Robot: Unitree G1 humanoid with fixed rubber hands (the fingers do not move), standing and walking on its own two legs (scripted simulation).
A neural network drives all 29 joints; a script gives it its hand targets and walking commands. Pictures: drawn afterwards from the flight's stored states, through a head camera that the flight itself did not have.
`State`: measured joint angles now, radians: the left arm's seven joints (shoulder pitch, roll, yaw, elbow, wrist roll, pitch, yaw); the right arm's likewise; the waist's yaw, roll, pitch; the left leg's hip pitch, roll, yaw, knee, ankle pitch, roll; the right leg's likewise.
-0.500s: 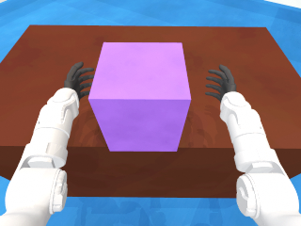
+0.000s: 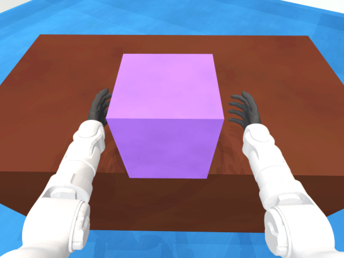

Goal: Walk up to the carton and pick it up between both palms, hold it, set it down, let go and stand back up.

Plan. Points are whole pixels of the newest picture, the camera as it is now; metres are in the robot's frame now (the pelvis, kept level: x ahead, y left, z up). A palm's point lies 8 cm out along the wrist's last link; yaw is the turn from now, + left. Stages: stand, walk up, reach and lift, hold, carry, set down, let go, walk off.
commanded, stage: reach and lift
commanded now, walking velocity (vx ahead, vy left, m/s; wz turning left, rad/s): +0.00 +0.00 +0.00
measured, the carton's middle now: (167, 120) +0.45 +0.01 +0.06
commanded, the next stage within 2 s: none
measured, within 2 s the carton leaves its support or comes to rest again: leaves its support in 1.96 s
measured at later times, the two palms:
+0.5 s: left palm (110, 118) +0.43 +0.15 +0.09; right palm (237, 122) +0.42 -0.16 +0.08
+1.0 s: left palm (111, 126) +0.41 +0.14 +0.09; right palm (240, 125) +0.41 -0.16 +0.08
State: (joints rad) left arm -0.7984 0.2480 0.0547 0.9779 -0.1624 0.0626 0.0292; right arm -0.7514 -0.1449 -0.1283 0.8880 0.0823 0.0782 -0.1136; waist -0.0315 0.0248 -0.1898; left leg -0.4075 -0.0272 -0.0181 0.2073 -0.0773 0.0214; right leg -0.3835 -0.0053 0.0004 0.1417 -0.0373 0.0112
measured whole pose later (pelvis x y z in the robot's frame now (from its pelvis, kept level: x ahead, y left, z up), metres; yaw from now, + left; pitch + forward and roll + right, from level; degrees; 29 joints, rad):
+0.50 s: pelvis -0.01 +0.00 +0.00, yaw +2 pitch +17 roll +0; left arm -0.88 0.08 0.19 1.00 0.07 0.05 0.10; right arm -0.82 -0.01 -0.39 0.93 -0.18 0.07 -0.12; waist -0.04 0.01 -0.20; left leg -0.41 -0.04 -0.04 0.14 -0.02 0.03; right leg -0.36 -0.02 -0.02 0.04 0.03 0.01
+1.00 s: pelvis +0.01 -0.01 +0.00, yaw +3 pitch +12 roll +0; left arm -0.69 -0.07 0.45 0.81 0.26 0.04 -0.02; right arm -0.67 0.12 -0.50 0.73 -0.38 0.08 -0.04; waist -0.04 0.03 -0.17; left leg -0.18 -0.03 -0.06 -0.08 0.05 0.02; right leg -0.16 -0.01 -0.05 -0.09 0.04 0.00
